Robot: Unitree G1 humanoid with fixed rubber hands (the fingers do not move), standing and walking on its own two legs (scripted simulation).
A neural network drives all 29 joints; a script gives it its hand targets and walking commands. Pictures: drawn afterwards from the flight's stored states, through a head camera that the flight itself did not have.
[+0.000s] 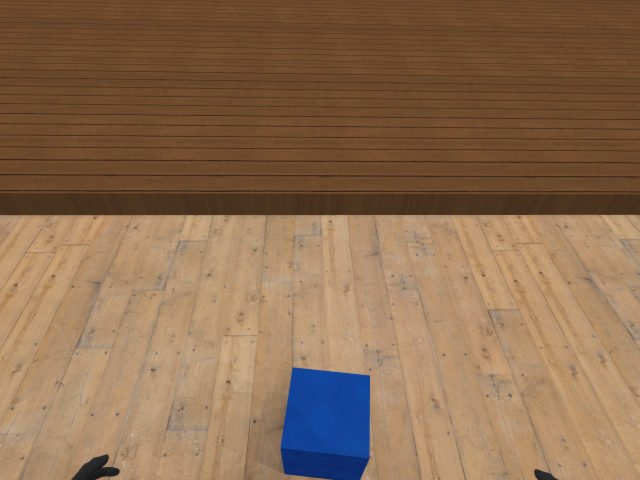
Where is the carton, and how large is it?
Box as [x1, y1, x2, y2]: [281, 367, 369, 479]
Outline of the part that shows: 293,367 281,441 281,454 284,473 330,479 359,479 369,458 369,375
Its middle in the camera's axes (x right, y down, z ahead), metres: +0.02 +0.52 +1.06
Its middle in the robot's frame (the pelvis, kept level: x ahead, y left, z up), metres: +0.41 -0.03 -0.65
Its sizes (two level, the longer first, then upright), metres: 0.210 0.200 0.250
